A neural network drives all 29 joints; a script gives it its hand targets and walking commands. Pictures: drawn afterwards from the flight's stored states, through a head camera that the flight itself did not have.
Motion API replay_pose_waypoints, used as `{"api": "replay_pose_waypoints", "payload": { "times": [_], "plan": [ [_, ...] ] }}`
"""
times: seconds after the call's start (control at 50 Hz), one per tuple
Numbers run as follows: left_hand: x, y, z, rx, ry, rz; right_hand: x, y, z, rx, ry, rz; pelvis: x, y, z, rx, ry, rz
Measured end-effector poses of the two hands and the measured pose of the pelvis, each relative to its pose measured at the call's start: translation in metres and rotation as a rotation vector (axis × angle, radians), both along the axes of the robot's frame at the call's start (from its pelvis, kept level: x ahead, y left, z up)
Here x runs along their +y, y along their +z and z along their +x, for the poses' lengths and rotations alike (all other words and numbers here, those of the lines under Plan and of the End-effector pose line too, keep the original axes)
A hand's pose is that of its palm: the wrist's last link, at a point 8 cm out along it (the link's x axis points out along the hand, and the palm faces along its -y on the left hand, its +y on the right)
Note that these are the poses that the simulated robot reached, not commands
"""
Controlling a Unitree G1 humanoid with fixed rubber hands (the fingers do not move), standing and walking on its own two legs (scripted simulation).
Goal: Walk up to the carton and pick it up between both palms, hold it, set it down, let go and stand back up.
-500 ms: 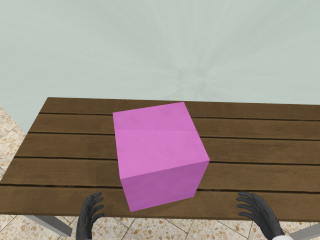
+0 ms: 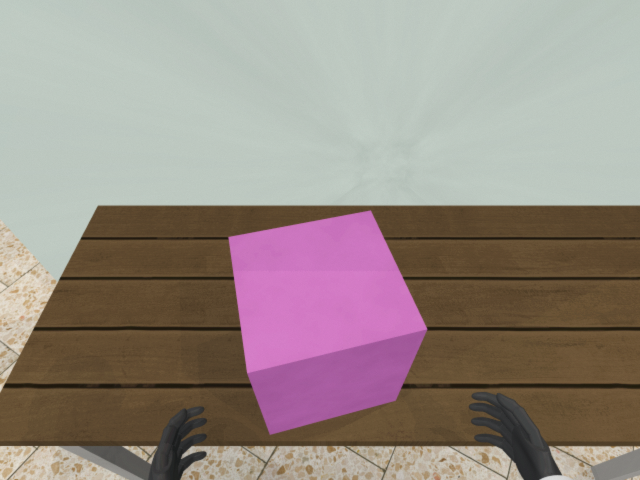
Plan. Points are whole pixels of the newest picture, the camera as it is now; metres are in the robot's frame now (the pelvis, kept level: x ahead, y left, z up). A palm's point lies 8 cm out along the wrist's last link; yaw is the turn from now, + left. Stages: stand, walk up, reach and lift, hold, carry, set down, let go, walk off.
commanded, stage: set down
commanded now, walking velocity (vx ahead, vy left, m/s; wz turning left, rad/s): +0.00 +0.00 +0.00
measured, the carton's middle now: (319, 325) +0.34 +0.04 -0.06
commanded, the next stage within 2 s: let go in 0.80 s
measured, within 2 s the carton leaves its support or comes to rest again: neither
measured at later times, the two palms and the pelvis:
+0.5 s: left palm out of the picture +0.12 +0.23 -0.07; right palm (515, 478) +0.15 -0.21 -0.08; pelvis -0.01 +0.00 +0.00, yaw +0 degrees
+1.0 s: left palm out of the picture +0.14 +0.24 -0.07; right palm (521, 479) +0.15 -0.22 -0.08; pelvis +0.00 +0.01 +0.00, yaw +0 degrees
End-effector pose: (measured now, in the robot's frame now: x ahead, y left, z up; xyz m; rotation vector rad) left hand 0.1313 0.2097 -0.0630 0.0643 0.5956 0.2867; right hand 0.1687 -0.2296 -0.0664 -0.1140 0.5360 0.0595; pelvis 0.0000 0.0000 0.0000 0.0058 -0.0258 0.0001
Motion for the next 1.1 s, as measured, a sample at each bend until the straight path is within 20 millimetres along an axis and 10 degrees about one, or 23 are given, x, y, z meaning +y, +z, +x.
{"api": "replay_pose_waypoints", "payload": {
  "times": [1.1],
  "plan": [
    [0.034,-0.015,0.0,0.256,-0.145,0.015,0.015,-0.014,-0.021,0.139,-0.136,-0.076,0.009,0.003,0.0,-0.042,-0.004,-0.004]
  ]
}}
